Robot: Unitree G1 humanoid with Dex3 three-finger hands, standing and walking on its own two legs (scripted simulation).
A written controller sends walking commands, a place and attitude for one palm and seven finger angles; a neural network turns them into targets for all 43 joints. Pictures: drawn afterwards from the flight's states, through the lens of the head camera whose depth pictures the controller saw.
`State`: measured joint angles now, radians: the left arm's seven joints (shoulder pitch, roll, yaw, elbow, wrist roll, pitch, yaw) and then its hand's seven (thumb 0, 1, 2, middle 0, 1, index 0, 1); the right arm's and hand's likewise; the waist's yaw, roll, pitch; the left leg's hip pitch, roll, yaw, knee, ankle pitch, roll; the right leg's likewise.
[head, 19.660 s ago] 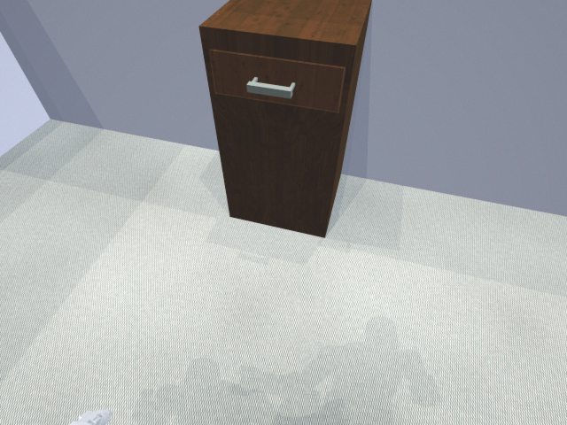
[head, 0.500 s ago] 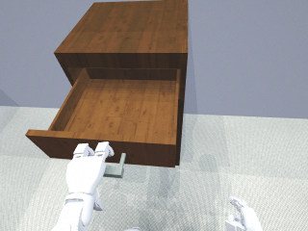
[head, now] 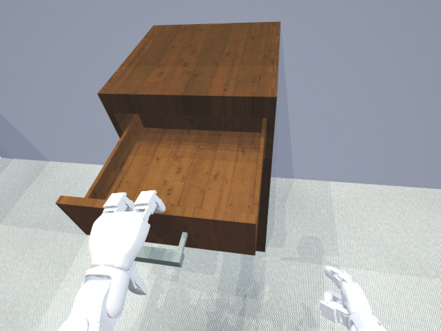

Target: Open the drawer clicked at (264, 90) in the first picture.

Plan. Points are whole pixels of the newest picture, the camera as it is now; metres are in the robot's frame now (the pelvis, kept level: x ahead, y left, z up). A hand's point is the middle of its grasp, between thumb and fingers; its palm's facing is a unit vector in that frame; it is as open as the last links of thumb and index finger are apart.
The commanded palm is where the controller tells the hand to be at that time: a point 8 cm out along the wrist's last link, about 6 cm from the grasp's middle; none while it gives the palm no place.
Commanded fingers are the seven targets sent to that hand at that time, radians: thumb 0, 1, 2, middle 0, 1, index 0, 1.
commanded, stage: lift the hand off the handle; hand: left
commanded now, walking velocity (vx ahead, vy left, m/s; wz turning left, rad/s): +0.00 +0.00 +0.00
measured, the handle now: (152, 244) +0.28 +0.19 -0.03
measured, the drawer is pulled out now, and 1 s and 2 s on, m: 0.30 0.30 0.30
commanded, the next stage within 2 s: draw the hand back to the body in 0.54 s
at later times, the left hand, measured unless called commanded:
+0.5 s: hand (124, 224) +0.24 +0.18 +0.12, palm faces +0.14 -0.14 -0.98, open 13.9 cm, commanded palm +0.20 +0.18 +0.17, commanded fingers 0.00 -0.50 0.30 -0.30 -1.20 -0.30 -1.20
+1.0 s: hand (101, 233) +0.22 +0.21 +0.12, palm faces +0.09 -0.13 -0.99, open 13.9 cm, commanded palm +0.19 +0.21 +0.18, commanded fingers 0.00 -0.50 0.30 -0.30 -1.20 -0.30 -1.20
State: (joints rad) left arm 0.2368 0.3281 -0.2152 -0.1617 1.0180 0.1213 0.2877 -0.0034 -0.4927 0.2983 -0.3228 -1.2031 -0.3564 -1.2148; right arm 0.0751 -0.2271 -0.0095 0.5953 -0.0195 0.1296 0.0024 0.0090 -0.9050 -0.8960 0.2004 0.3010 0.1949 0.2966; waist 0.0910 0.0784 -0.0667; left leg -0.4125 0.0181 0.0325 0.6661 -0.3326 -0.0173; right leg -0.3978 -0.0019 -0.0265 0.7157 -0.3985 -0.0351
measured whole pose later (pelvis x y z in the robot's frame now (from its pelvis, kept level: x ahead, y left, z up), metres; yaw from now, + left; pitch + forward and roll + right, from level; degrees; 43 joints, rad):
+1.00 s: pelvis +0.00 +0.01 +0.02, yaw +0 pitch +0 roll +1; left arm 0.29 0.44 -0.09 -0.38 0.91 0.11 0.08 0.00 -0.49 0.30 -0.32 -1.20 -0.32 -1.20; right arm 0.07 -0.25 0.02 0.59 0.01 0.14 0.01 0.01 -0.91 -0.90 0.20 0.30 0.19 0.30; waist 0.10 0.11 -0.01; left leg -0.25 0.01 0.03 0.48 -0.24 -0.01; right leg -0.22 0.00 -0.03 0.52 -0.30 -0.02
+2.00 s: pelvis +0.03 +0.00 +0.02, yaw +1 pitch -2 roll +0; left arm 0.56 0.34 0.29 -0.50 -0.06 -0.07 0.12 0.00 0.52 0.74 -0.24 -0.54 -0.24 -0.54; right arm 0.15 -0.22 0.00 0.62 0.01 -0.09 -0.08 0.01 -0.90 -0.90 0.20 0.30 0.20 0.30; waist 0.06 0.07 0.02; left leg -0.13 0.03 0.01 0.43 -0.27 -0.02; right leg -0.07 0.01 -0.05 0.41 -0.31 -0.03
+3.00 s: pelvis -0.06 +0.03 +0.01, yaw +2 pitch +2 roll -1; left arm 0.66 0.41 0.37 -0.66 -0.05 -0.20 0.15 0.01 0.89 0.90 -0.21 -0.30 -0.21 -0.30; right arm 0.15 -0.20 0.00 0.53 0.03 -0.06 -0.08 0.01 -0.90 -0.90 0.20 0.30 0.20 0.30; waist 0.01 0.01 0.05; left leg -0.41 0.01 -0.01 0.56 -0.19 0.02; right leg -0.34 -0.01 -0.08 0.53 -0.22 0.00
